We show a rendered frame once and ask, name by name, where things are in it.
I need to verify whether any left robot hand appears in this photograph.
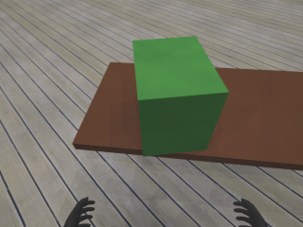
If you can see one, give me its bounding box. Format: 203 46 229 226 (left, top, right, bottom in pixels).
63 197 96 227

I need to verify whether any right robot hand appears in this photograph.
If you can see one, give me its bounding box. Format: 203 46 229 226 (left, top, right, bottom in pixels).
233 198 268 227

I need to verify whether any table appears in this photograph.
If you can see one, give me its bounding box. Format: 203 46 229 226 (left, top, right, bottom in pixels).
72 61 303 171

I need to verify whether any carton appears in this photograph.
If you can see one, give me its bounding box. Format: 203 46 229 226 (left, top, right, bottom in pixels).
132 36 229 157

